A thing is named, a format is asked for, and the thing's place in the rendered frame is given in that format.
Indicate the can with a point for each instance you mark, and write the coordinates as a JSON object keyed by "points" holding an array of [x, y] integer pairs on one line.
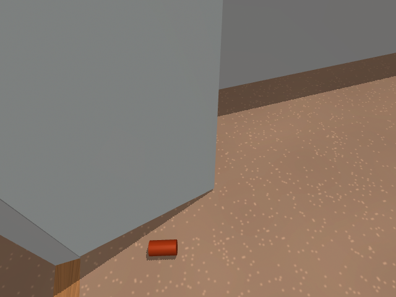
{"points": [[163, 247]]}

